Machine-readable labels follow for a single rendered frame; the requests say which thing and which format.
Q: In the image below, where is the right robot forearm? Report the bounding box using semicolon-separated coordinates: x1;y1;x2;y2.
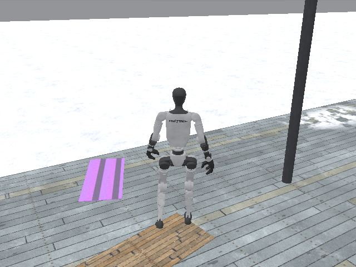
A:
200;135;212;162

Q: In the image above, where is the robot left hand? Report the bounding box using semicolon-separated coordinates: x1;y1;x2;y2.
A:
146;149;159;160

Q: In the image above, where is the left robot thigh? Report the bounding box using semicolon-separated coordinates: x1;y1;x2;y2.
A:
159;155;170;192

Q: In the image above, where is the left robot upper arm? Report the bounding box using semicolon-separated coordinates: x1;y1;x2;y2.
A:
151;111;167;141

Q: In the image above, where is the right robot shin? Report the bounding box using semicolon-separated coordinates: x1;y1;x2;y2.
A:
185;182;194;218

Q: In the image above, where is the right robot upper arm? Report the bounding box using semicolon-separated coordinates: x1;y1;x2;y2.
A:
190;112;205;144

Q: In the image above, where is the robot right hand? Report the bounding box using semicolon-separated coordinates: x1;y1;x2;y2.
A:
201;160;214;175

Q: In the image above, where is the left robot forearm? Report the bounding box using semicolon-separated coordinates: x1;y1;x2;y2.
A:
147;133;157;152

